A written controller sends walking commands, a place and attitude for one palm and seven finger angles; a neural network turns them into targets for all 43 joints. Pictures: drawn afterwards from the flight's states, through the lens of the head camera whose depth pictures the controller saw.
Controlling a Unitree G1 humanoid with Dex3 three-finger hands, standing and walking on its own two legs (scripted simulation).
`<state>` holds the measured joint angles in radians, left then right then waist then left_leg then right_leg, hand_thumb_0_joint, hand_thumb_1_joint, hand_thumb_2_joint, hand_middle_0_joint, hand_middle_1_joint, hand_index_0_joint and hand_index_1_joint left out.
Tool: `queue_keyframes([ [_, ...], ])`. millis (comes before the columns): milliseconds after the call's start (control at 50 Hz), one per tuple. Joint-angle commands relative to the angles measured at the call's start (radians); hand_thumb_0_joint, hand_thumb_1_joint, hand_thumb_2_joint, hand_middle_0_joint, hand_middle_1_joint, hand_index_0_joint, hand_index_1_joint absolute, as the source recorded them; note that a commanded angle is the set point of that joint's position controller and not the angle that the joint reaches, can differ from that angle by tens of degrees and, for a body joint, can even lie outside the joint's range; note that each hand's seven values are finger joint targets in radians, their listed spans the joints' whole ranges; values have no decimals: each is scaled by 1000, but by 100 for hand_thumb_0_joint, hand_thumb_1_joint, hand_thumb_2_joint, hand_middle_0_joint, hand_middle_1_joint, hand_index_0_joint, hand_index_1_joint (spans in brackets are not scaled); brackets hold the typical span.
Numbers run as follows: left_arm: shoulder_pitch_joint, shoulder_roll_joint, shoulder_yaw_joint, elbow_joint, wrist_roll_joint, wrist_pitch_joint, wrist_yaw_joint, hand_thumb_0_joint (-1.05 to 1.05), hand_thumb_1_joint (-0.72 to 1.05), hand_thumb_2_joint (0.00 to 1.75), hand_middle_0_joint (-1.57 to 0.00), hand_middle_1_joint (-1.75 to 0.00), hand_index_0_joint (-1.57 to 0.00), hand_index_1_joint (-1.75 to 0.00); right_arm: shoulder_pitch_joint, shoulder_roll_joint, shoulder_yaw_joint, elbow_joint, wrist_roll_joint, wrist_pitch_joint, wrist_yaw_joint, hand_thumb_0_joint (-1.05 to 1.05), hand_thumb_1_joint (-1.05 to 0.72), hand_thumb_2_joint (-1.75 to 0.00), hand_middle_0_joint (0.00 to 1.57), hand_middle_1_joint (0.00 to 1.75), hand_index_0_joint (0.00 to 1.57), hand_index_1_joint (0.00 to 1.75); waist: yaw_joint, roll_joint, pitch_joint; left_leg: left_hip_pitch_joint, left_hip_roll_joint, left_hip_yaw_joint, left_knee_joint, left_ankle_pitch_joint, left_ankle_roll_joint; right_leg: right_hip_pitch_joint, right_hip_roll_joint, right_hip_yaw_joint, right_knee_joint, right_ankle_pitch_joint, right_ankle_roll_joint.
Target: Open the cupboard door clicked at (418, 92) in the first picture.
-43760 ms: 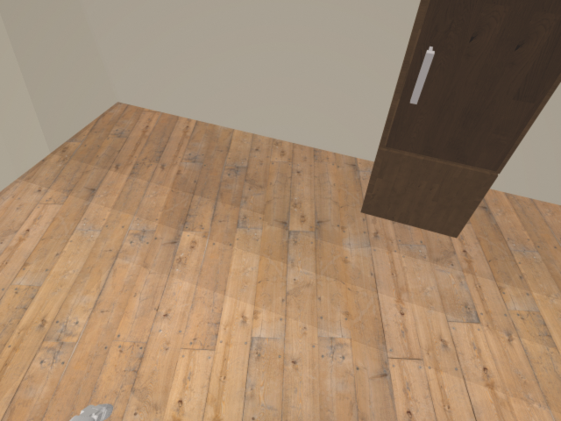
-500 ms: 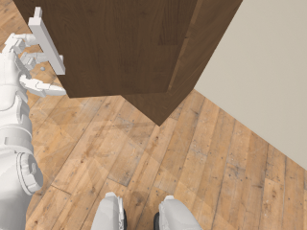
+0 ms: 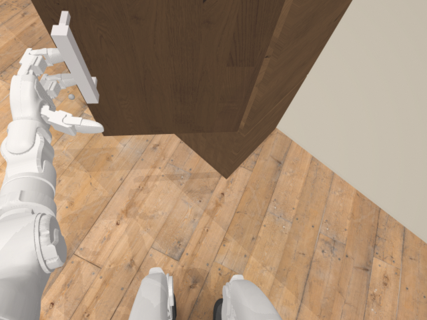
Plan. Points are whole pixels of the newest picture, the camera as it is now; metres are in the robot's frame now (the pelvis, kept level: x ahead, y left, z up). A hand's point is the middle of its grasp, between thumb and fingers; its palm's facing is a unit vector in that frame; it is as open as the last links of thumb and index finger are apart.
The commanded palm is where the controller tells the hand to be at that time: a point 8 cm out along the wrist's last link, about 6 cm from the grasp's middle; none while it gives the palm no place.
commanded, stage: slide the fingers in behind the handle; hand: left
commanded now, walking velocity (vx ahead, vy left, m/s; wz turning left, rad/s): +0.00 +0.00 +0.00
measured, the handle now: (80, 61) +0.57 +0.24 +0.06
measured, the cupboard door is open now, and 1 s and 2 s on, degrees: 48 48 49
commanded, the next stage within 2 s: close the thumb around the handle in 0.28 s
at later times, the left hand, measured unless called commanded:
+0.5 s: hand (70, 93) +0.50 +0.24 +0.06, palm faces +0.11 -0.99 -0.01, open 13.9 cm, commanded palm +0.49 +0.26 +0.06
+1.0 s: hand (69, 94) +0.50 +0.24 +0.06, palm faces +0.11 -0.99 -0.01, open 6.7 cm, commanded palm +0.48 +0.25 +0.06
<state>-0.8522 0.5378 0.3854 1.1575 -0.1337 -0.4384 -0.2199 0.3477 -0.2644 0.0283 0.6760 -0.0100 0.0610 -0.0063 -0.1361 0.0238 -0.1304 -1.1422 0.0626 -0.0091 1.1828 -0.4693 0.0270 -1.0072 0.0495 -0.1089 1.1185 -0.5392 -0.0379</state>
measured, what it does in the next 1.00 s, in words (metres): stands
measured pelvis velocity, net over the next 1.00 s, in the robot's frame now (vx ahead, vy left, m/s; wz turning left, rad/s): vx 0.01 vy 0.02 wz -0.01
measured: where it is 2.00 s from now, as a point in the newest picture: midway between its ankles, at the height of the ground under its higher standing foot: outside the picture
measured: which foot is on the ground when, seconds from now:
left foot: down 0.00-1.00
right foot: down 0.00-1.00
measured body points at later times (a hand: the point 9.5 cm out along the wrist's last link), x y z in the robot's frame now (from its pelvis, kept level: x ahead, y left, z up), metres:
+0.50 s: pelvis +0.00 +0.01 +0.00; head +0.14 +0.05 +0.42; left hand +0.49 +0.29 +0.06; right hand +0.02 -0.26 -0.11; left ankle +0.04 +0.10 -0.64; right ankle -0.01 -0.10 -0.64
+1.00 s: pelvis +0.01 +0.02 +0.00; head +0.14 +0.05 +0.43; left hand +0.49 +0.30 +0.06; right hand +0.02 -0.25 -0.11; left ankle +0.04 +0.10 -0.64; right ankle -0.01 -0.10 -0.64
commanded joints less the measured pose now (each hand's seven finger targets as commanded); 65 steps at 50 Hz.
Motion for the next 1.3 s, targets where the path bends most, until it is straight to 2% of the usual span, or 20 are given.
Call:
queue_keyframes([
  [0,-486,136,-49,-219,6,-79,-38,0,-50,30,-30,-120,-30,-120,175,-185,-61,-33,-4,-6,-11,0,-90,-90,20,30,20,30,-71,166,-470,565,-16,-85,-101,361,6,10,22,69,-150,314,11],
  [40,-486,167,-22,-215,6,-85,-35,0,-50,30,-30,-120,-30,-120,178,-190,-62,-34,-4,-8,-14,0,-90,-90,20,30,20,30,-63,157,-478,560,-17,-85,-101,359,6,16,22,70,-147,309,10],
  [100,-460,146,-39,-228,8,-86,-40,0,-50,30,-30,-120,-30,-120,176,-184,-61,-40,-4,-8,-10,0,-90,-90,20,30,20,30,-52,194,-502,591,-17,-86,-107,387,1,19,22,65,-142,322,6],
  [180,-459,150,-29,-225,4,-90,-37,0,-50,30,-30,-120,-30,-120,176,-187,-64,-39,-6,-6,-10,0,-90,-90,20,30,20,30,-56,169,-496,590,-15,-88,-105,393,2,16,22,65,-144,325,8],
  [220,-491,104,-66,-230,2,-92,-35,0,-50,30,-30,-120,-30,-120,176,-182,-61,-40,-7,-9,-9,0,-90,-90,20,30,20,30,-69,184,-478,603,-15,-98,-110,383,2,-15,25,58,-141,303,5],
  [260,-484,141,-38,-189,10,-84,-27,0,-50,30,-30,-120,-30,-120,178,-189,-61,-34,-7,-5,-11,0,-90,-90,20,30,20,30,-68,159,-453,575,-14,-99,-111,353,1,-19,23,58,-145,283,8],
  [360,-498,135,-45,-189,15,-83,-27,0,-50,30,-30,-120,-30,-120,183,-189,-61,-33,-10,-7,-11,0,-90,-90,20,30,20,30,-71,177,-477,596,-13,-103,-109,360,0,-36,22,56,-141,279,6],
  [540,-494,131,-47,-194,15,-74,-29,0,0,52,-34,-125,-34,-125,188,-190,-60,-43,-11,-1,-8,0,-90,-90,20,30,20,30,-64,202,-484,619,-9,-113,-117,378,-7,-53,22,47,-135,274,4],
  [720,-461,162,-13,-226,10,-79,-26,0,51,73,-37,-131,-37,-131,194,-193,-62,-48,-11,7,-5,0,-90,-90,20,30,20,30,-52,186,-497,622,-9,-111,-123,406,-7,-19,25,45,-134,295,2],
  [760,-431,129,-31,-213,10,-77,-27,0,62,78,-38,-132,-38,-132,190,-186,-62,-51,-11,8,-2,0,-90,-90,20,30,20,30,-48,193,-492,629,-9,-106,-123,418,-9,-19,26,44,-139,304,5],
  [800,-416,158,-10,-211,10,-77,-26,0,73,83,-39,-133,-39,-133,190,-190,-63,-53,-10,12,-4,0,-90,-90,20,30,20,30,-42,167,-486,608,-9,-103,-125,409,-8,3,26,47,-141,307,5],
  [840,-453,122,-40,-248,11,-87,-24,0,84,88,-40,-134,-40,-134,187,-186,-64,-52,-12,11,-2,0,-90,-90,20,30,20,30,-49,216,-502,662,-5,-115,-127,444,-14,-37,25,41,-135,305,4],
  [860,-440,109,-44,-242,9,-87,-21,0,90,90,-40,-135,-40,-135,188,-185,-68,-49,-12,12,0,0,-90,-90,20,30,20,30,-50,202,-497,674,-3,-118,-129,446,-17,-41,27,37,-138,304,4],
  [960,-418,92,-50,-264,5,-99,-13,0,90,90,-40,-135,-40,-135,185,-184,-71,-50,-13,15,4,0,-90,-90,20,30,20,30,-41,196,-519,696,-4,-122,-131,474,-21,-28,28,36,-138,314,3],
  [1000,-415,90,-50,-247,7,-96,-10,0,90,90,-40,-135,-40,-135,181,-182,-70,-48,-12,15,2,0,-90,-90,20,30,20,30,-48,169,-488,657,-7,-111,-132,442,-14,-10,27,39,-146,315,6],
  [1120,-490,88,-67,-238,18,-111,0,0,90,90,-40,-135,-40,-135,179,-184,-67,-38,-16,10,-3,0,-90,-90,20,30,20,30,-66,197,-462,663,-7,-124,-134,401,-15,-59,23,40,-139,279,2],
  [1160,-476,76,-80,-221,26,-110,0,0,90,90,-40,-135,-40,-135,173,-183,-67,-41,-15,10,-3,0,-90,-90,20,30,20,30,-62,200,-468,668,-6,-130,-136,393,-19,-71,21,39,-137,268,2],
  [1200,-445,261,58,-192,33,-103,1,0,90,90,-40,-135,-40,-135,177,-204,-63,-45,-13,15,-13,0,-90,-90,20,30,20,30,-38,154,-481,596,-11,-111,-125,375,-7,-4,21,54,-138,281,5],
  [1220,-386,281,72,-187,36,-103,-11,0,90,90,-40,-135,-40,-135,178,-203,-59,-56,-11,15,-14,0,-90,-90,20,30,20,30,-13,174,-495,588,-17,-104,-127,391,-7,21,24,59,-132,292,1],
  [1280,-252,240,69,-251,-2,-94,-55,0,90,90,-40,-135,-40,-135,151,-186,-57,-98,0,20,-10,0,-90,-90,20,30,20,30,20,171,-531,598,-19,-74,-131,459,-5,105,23,59,-132,375,7],
])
